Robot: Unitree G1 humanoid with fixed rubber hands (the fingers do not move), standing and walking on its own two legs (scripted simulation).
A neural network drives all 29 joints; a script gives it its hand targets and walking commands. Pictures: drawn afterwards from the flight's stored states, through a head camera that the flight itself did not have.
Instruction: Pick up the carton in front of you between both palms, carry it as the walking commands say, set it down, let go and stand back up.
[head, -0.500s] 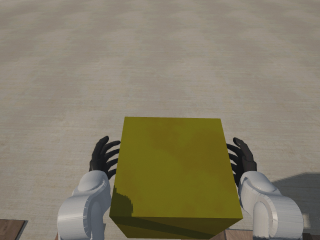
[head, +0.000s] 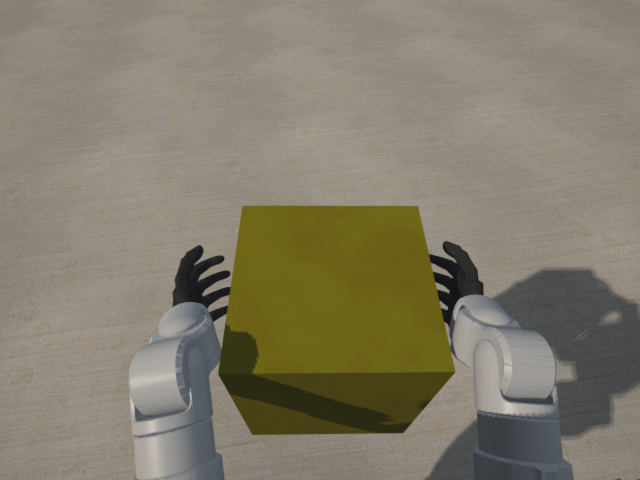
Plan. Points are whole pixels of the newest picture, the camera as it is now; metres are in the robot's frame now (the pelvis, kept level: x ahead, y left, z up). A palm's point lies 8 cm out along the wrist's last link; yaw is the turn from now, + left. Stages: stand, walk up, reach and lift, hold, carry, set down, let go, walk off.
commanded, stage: carry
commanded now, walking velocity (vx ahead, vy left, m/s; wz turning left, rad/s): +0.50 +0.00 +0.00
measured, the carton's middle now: (329, 328) +0.31 -0.03 +0.03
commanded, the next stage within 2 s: none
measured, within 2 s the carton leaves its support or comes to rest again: neither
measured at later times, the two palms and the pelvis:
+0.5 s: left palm (187, 163) +0.67 +0.18 +0.07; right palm (349, 146) +0.70 -0.13 +0.04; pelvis +0.35 -0.02 -0.07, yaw +5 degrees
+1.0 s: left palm (226, 102) +0.93 +0.12 +0.05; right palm (352, 84) +0.97 -0.19 +0.04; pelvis +0.63 -0.07 -0.04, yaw +4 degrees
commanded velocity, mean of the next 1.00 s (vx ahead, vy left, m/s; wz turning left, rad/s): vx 0.50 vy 0.00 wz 0.00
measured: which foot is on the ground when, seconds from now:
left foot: down 0.00-0.12, up 0.14-0.44, down 0.46-0.80, up 0.82-1.00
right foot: up 0.00-0.08, down 0.10-0.48, up 0.50-0.78, down 0.80-1.00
